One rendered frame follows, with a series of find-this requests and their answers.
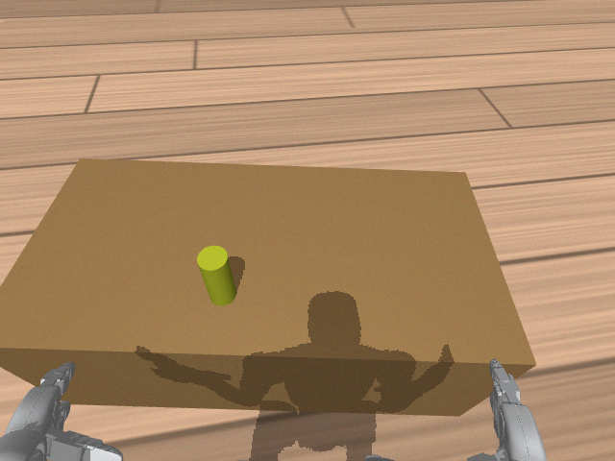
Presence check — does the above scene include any right robot hand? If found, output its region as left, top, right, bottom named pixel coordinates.
left=467, top=359, right=547, bottom=461

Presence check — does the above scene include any can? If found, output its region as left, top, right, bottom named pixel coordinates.
left=197, top=246, right=236, bottom=306

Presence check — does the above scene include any left robot arm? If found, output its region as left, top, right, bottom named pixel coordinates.
left=0, top=429, right=47, bottom=461

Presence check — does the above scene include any left robot hand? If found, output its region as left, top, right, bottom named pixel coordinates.
left=4, top=362, right=123, bottom=461

